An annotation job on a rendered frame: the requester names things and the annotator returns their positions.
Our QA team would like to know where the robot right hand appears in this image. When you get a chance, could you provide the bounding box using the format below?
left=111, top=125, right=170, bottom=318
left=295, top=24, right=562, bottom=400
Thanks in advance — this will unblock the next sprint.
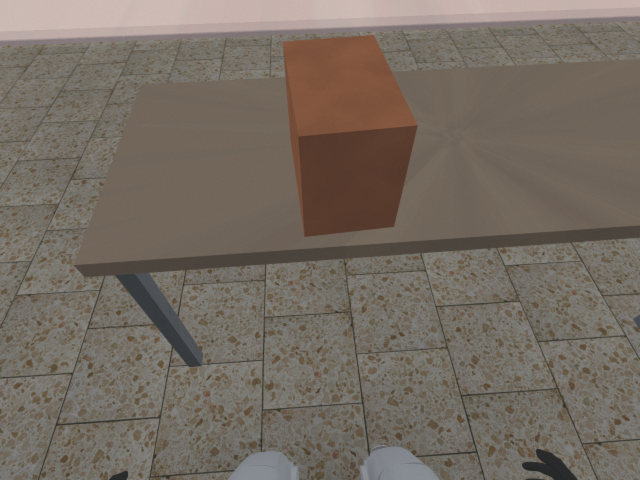
left=522, top=449, right=577, bottom=480

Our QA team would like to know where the robot left thigh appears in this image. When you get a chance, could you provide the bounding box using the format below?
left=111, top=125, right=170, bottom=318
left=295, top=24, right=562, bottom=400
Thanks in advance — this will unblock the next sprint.
left=228, top=451, right=299, bottom=480

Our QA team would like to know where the robot thigh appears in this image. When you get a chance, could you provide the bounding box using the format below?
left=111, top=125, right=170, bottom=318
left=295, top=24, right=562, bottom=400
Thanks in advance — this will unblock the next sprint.
left=228, top=451, right=299, bottom=480
left=360, top=447, right=440, bottom=480

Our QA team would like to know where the table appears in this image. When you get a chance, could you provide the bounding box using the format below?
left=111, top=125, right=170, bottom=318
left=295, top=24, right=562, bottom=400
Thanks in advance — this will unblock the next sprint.
left=74, top=59, right=640, bottom=367

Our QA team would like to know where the carton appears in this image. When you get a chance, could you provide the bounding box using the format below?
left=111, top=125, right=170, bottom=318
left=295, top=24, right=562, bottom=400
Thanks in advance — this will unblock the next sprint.
left=283, top=35, right=418, bottom=237

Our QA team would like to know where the robot right thigh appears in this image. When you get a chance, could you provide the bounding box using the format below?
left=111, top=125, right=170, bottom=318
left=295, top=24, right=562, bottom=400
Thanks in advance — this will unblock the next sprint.
left=360, top=447, right=440, bottom=480

